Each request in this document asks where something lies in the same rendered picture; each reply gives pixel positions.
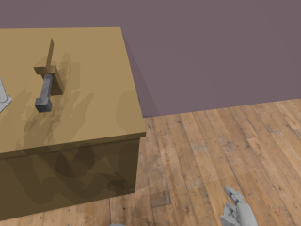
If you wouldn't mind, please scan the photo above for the robot right hand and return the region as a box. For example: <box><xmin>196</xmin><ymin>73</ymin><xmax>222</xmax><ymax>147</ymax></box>
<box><xmin>220</xmin><ymin>186</ymin><xmax>258</xmax><ymax>226</ymax></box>

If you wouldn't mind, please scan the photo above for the tap lever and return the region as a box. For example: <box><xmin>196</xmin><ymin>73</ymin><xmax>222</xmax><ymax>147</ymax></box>
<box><xmin>34</xmin><ymin>74</ymin><xmax>53</xmax><ymax>113</ymax></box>

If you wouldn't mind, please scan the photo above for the counter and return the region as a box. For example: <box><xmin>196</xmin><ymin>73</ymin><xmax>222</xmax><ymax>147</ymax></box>
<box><xmin>0</xmin><ymin>26</ymin><xmax>147</xmax><ymax>221</ymax></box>

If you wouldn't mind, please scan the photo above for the robot left hand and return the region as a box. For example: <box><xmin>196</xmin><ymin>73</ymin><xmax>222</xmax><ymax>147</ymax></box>
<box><xmin>0</xmin><ymin>78</ymin><xmax>12</xmax><ymax>113</ymax></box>

